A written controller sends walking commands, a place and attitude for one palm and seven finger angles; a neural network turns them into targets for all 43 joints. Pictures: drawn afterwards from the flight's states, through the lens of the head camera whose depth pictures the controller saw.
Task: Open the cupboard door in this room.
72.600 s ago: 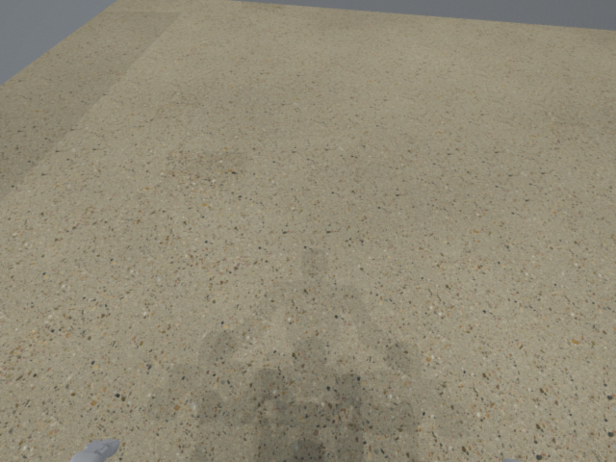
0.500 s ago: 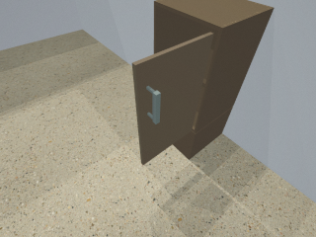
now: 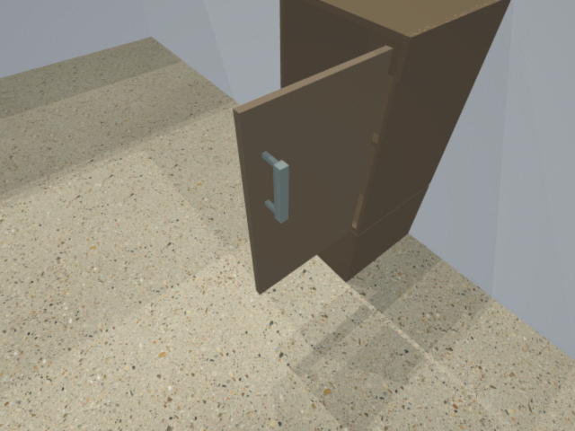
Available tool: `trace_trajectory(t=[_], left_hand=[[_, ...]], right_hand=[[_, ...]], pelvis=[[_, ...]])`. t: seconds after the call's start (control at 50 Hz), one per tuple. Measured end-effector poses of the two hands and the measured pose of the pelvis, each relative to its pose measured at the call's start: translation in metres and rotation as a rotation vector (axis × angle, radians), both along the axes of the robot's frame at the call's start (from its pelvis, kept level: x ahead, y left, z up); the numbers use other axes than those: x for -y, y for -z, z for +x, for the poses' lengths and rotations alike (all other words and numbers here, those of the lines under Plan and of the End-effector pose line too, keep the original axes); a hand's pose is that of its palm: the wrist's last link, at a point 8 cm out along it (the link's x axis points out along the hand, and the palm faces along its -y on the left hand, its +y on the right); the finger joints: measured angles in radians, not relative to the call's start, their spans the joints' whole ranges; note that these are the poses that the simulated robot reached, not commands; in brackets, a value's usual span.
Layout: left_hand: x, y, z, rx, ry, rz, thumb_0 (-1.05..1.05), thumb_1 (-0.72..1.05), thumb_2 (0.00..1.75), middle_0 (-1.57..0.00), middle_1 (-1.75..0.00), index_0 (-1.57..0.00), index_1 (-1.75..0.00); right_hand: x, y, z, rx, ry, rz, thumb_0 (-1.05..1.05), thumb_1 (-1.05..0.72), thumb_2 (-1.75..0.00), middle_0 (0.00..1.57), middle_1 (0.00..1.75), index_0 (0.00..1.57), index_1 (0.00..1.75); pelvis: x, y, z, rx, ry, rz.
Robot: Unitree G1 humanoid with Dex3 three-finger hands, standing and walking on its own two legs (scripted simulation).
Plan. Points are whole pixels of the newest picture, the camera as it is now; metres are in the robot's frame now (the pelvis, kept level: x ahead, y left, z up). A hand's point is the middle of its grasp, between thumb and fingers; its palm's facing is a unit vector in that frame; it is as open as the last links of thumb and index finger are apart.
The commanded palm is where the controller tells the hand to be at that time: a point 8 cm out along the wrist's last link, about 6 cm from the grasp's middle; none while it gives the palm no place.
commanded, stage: look to check the result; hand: left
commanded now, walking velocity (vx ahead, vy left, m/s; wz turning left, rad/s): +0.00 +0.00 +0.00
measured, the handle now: (274, 188) +0.54 +0.06 +0.00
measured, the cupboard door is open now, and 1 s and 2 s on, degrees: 90 90 90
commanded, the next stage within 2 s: stand and wait in 0.22 s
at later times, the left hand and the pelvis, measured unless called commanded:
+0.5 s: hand out of the picture -0.02 +0.15 -0.18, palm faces +0.06 -0.98 -0.17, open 7.4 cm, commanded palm none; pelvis +0.01 -0.01 +0.00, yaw +0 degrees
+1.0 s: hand out of the picture -0.04 +0.16 -0.18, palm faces +0.05 -0.98 -0.17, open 7.4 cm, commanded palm none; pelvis +0.01 +0.00 +0.00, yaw +0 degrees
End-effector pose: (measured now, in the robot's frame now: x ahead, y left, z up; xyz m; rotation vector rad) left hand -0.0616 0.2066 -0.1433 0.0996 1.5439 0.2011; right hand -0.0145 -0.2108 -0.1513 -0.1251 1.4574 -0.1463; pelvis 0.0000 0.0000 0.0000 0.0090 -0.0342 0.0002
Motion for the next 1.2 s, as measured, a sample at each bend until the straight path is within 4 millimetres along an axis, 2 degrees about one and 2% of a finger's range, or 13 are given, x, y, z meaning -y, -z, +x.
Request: trace_trajectory(t=[0.26, 0.48, 0.8, 1.2], left_hand=[[0.013, 0.004, 0.019, 0.039, 0.007, -0.022, 0.00, 0.91, 0.90, -0.20, -0.30, -0.20, -0.30], [0.010, 0.006, 0.033, 0.064, 0.016, -0.021, 0.00, 0.91, 0.90, -0.20, -0.30, -0.20, -0.30], [0.000, 0.003, 0.025, 0.039, 0.022, -0.008, 0.00, 0.91, 0.90, -0.20, -0.30, -0.19, -0.30], [0.004, 0.002, 0.022, 0.025, 0.022, -0.015, 0.00, 0.91, 0.90, -0.20, -0.30, -0.19, -0.30]], right_hand=[[0.010, -0.002, 0.013, 0.018, -0.003, -0.018, 0.01, -0.92, -0.90, 0.20, 0.29, 0.20, 0.30], [0.009, -0.003, 0.013, 0.020, 0.004, -0.022, 0.01, -0.92, -0.90, 0.20, 0.29, 0.20, 0.30], [0.002, -0.003, 0.007, 0.001, 0.009, -0.010, 0.01, -0.92, -0.90, 0.20, 0.29, 0.20, 0.30], [0.005, -0.004, 0.013, 0.007, 0.006, -0.013, 0.01, -0.92, -0.90, 0.20, 0.29, 0.20, 0.30]], pelvis=[[0.005, 0.000, 0.006, 0.001, 0.002, 0.002], [0.005, 0.000, 0.009, 0.004, 0.004, 0.001], [0.001, -0.001, 0.009, 0.002, 0.006, 0.003], [0.002, -0.001, 0.012, -0.004, 0.009, 0.008]])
